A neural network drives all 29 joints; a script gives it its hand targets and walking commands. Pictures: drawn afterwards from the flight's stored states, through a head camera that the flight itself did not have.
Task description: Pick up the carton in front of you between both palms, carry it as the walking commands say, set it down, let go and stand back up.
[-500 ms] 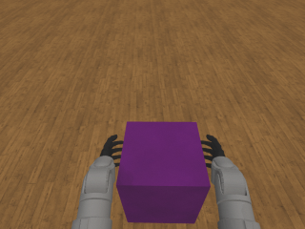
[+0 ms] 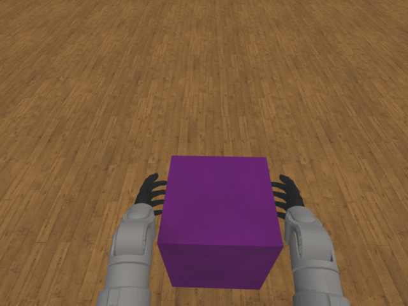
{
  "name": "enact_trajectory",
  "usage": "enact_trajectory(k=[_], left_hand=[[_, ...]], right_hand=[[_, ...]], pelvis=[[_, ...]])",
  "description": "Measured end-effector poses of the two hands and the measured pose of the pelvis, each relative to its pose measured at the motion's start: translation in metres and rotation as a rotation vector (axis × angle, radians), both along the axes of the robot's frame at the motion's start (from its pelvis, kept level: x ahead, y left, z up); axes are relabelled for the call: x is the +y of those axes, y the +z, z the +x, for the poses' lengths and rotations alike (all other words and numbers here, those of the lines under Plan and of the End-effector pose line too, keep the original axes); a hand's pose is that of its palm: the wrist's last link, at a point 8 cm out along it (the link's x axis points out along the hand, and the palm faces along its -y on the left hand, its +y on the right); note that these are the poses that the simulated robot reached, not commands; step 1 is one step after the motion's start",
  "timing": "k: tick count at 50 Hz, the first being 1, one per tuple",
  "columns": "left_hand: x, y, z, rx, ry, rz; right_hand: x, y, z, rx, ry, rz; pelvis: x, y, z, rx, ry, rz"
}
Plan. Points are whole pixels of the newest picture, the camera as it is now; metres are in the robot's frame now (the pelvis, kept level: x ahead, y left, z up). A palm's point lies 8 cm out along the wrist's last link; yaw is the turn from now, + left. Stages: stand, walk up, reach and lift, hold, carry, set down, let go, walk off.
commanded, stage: carry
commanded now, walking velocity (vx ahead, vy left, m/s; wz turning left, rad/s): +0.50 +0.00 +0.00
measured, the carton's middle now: (217, 224) +0.30 +0.00 -0.06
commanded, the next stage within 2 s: none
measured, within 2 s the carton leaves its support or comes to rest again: neither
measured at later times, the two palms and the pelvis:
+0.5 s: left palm (162, 127) +0.52 +0.15 +0.04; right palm (278, 133) +0.50 -0.15 +0.04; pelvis +0.22 +0.01 +0.00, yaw -4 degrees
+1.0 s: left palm (170, 98) +0.65 +0.14 +0.04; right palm (272, 102) +0.64 -0.16 +0.04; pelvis +0.36 +0.00 +0.00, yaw -2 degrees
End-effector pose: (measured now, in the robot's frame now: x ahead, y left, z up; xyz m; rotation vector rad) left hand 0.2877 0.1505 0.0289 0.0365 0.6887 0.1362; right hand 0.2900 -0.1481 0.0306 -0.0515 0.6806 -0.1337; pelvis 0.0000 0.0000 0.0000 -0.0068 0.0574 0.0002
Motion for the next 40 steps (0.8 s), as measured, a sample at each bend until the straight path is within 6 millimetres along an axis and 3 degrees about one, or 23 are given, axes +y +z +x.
enact_trajectory(k=[4, 8, 12, 16, 22, 28, 35, 40], left_hand=[[0.006, 0.008, 0.021, -0.009, 0.010, -0.005], [0.014, 0.016, 0.059, -0.044, -0.009, -0.007], [0.021, 0.010, 0.106, -0.046, -0.041, -0.008], [0.017, 0.004, 0.146, 0.014, -0.080, 0.006], [0.005, 0.004, 0.203, -0.012, -0.080, -0.010], [-0.014, 0.008, 0.265, -0.075, -0.053, 0.012], [-0.017, 0.002, 0.302, 0.005, -0.049, 0.025], [-0.015, 0.005, 0.330, -0.027, -0.049, 0.008]], right_hand=[[0.006, 0.010, 0.025, -0.009, 0.006, 0.004], [0.014, 0.018, 0.058, -0.045, -0.011, 0.000], [0.021, 0.013, 0.094, -0.043, -0.033, -0.020], [0.018, 0.003, 0.122, 0.019, -0.067, -0.012], [0.005, 0.006, 0.178, -0.006, -0.085, -0.007], [-0.013, 0.004, 0.249, -0.071, -0.067, 0.031], [-0.017, -0.005, 0.287, 0.008, -0.048, 0.020], [-0.015, 0.003, 0.315, -0.023, -0.047, 0.003]], pelvis=[[0.005, 0.009, 0.026, 0.014, -0.007, 0.017], [0.018, 0.008, 0.060, 0.010, -0.018, 0.009], [0.032, -0.001, 0.103, -0.001, -0.048, 0.014], [0.038, 0.007, 0.139, 0.015, -0.066, -0.008], [0.027, 0.011, 0.191, 0.016, -0.068, -0.018], [0.003, -0.008, 0.251, -0.005, -0.049, -0.006], [-0.004, 0.002, 0.296, -0.003, -0.038, 0.002], [-0.001, -0.001, 0.326, -0.002, -0.044, -0.003]])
